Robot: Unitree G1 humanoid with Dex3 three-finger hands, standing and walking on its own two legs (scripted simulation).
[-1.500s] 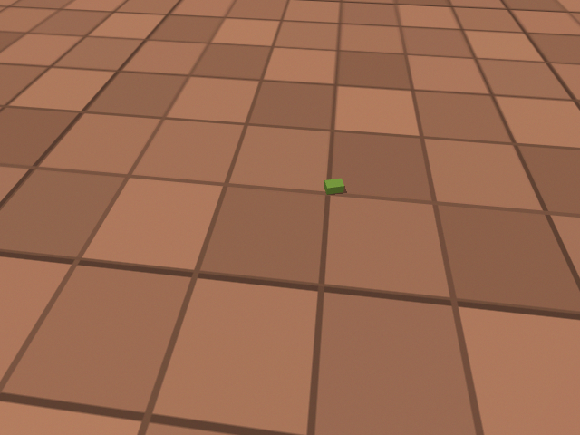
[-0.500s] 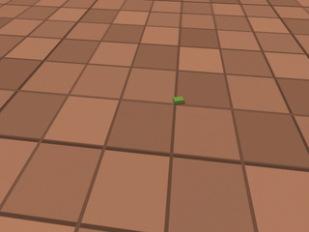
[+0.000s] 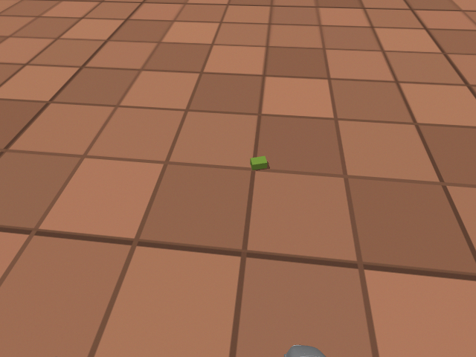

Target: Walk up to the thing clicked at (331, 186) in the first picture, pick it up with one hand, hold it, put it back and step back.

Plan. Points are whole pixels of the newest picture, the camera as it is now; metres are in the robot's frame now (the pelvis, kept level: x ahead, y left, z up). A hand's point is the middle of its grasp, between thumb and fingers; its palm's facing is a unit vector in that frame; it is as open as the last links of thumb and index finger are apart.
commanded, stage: walk up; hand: left
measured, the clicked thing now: (258, 163) +1.19 -0.13 -0.72
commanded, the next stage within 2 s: none
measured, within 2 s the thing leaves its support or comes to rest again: neither
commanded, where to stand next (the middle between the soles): +0.90 -0.46 m, yaw +8 degrees
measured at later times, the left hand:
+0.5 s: hand (142, 312) +0.24 +0.20 -0.15, palm faces -0.01 -0.96 -0.29, open 7.4 cm
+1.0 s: hand (216, 215) +0.43 +0.05 -0.10, palm faces +0.07 -0.93 -0.37, open 7.3 cm
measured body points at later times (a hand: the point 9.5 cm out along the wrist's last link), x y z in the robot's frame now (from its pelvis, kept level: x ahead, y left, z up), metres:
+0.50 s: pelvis +0.20 -0.07 +0.01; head +0.20 -0.03 +0.46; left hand +0.24 +0.25 -0.12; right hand +0.27 -0.40 -0.06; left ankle +0.22 +0.06 -0.71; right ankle +0.18 -0.19 -0.65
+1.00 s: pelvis +0.39 -0.23 +0.02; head +0.40 -0.24 +0.47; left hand +0.43 +0.10 -0.08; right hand +0.48 -0.56 -0.09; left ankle +0.44 -0.08 -0.65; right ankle +0.42 -0.32 -0.71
